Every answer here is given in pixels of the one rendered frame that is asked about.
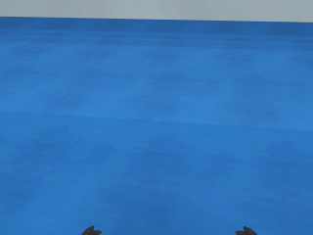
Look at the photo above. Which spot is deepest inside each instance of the left robot hand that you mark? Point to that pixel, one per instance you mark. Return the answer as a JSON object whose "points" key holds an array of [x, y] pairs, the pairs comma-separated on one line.
{"points": [[91, 231]]}

